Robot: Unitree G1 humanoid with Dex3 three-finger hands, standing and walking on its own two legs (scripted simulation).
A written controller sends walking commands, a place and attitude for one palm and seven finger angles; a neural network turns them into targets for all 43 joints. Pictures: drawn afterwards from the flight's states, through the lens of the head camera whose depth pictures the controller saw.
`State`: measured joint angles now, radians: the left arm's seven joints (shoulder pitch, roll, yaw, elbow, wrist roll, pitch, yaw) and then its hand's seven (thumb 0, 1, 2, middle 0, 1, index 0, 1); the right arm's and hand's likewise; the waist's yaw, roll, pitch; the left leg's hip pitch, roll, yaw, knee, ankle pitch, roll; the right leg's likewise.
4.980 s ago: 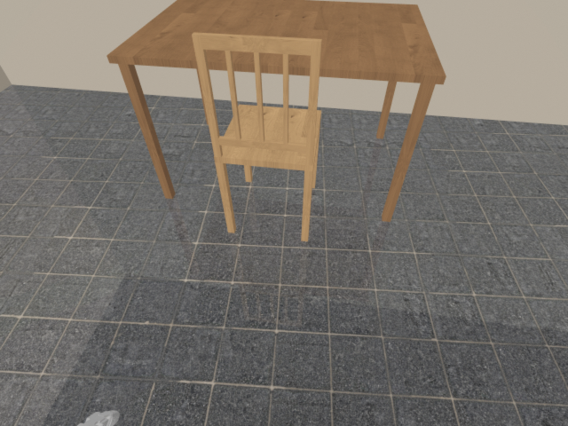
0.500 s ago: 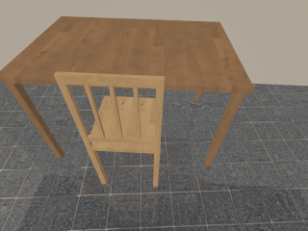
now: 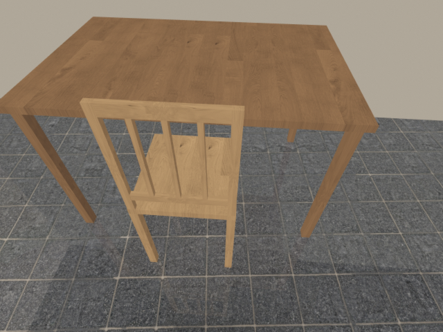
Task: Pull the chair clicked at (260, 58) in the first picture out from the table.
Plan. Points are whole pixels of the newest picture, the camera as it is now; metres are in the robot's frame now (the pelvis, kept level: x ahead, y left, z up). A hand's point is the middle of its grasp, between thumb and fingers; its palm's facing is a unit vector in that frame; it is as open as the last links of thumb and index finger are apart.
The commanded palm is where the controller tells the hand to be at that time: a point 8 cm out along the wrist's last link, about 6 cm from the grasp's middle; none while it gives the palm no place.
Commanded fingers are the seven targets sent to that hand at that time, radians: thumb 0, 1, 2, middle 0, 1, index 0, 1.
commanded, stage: look again from close up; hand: left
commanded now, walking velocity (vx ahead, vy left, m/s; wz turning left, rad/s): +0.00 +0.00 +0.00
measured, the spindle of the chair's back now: (172, 163) +0.56 +0.17 -0.08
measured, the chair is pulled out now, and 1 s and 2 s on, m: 0.00 0.00 0.00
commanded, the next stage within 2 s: shuffle to correct the standing spot in 2.00 s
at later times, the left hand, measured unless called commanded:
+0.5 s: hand out of the picture -0.03 +0.20 -0.17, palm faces +0.01 -0.98 -0.19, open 7.4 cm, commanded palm none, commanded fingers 0.00 0.90 0.90 -0.20 -0.30 -0.20 -0.30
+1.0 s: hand out of the picture -0.07 +0.20 -0.17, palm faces +0.01 -0.99 -0.17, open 7.4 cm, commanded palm none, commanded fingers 0.00 0.90 0.90 -0.20 -0.30 -0.20 -0.30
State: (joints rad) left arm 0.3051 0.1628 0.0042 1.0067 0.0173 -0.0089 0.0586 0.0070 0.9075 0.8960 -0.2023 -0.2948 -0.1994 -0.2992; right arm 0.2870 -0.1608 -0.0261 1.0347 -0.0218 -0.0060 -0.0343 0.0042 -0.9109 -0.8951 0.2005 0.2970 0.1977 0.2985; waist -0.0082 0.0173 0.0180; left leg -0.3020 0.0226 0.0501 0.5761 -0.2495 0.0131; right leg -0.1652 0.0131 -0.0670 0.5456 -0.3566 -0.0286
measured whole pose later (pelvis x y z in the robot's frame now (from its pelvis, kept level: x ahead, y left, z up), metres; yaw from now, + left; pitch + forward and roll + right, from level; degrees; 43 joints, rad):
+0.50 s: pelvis -0.02 +0.03 +0.01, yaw -1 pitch -2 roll -1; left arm 0.35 0.16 -0.01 1.04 0.02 0.00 0.05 0.01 0.91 0.90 -0.20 -0.29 -0.20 -0.30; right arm 0.24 -0.17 -0.01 1.06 -0.01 0.01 -0.02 0.00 -0.92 -0.90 0.20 0.30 0.20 0.30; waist 0.01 0.00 0.05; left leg -0.26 -0.01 0.09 0.48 -0.18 0.06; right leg -0.15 -0.02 -0.04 0.47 -0.28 0.02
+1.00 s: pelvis -0.03 +0.04 +0.01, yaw -1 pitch -1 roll -1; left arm 0.39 0.11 -0.01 1.10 0.02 -0.01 0.05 0.00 0.91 0.90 -0.20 -0.29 -0.20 -0.30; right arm 0.28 -0.13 -0.01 1.13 -0.01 0.02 -0.02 0.01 -0.91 -0.89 0.20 0.30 0.20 0.30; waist 0.00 0.01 0.03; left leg -0.27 -0.03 0.10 0.42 -0.13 0.07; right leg -0.18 -0.04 -0.02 0.45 -0.25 0.03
